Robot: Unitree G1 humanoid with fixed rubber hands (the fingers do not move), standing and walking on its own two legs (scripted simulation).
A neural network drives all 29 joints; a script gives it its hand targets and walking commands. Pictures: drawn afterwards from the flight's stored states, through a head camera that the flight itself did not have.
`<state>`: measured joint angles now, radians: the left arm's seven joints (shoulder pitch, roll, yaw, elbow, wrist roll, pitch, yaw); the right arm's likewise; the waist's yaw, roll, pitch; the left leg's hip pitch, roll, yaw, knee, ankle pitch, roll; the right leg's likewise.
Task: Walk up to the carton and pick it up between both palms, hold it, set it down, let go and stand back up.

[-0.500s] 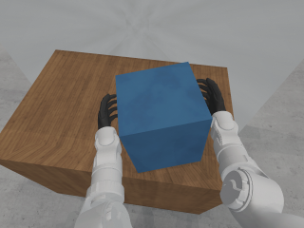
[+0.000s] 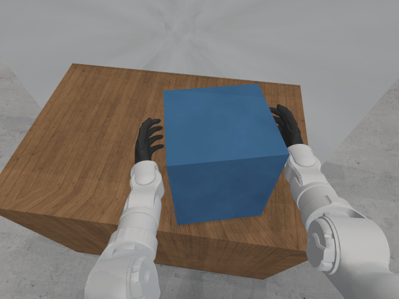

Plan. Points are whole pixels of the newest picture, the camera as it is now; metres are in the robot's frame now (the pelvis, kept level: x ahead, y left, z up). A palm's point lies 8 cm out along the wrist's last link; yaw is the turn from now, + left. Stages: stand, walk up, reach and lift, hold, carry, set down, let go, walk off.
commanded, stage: set down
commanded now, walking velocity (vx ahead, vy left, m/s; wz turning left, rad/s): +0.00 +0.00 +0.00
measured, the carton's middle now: (215, 157) +0.42 +0.06 -0.02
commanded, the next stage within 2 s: none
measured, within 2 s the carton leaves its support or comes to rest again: rests again in 0.08 s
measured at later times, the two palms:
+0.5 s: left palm (130, 164) +0.35 +0.24 +0.00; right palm (288, 138) +0.47 -0.10 +0.02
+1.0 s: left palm (102, 125) +0.35 +0.26 +0.13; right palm (328, 93) +0.47 -0.12 +0.16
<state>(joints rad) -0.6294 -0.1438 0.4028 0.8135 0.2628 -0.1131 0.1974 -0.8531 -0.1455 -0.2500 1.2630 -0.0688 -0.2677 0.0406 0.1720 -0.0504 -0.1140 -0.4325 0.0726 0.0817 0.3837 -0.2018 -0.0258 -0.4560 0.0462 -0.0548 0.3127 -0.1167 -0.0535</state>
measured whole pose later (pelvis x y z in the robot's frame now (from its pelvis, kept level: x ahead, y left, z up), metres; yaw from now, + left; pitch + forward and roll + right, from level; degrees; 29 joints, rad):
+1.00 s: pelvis -0.02 -0.01 +0.00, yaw +3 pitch +13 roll +0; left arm -0.82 0.13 0.14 0.78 -0.12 0.21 0.17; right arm -1.10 -0.45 0.16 1.32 0.43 0.03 0.14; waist 0.23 -0.03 -0.19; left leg -0.47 0.07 0.03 0.42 -0.18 -0.04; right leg -0.48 0.04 -0.10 0.36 -0.12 -0.07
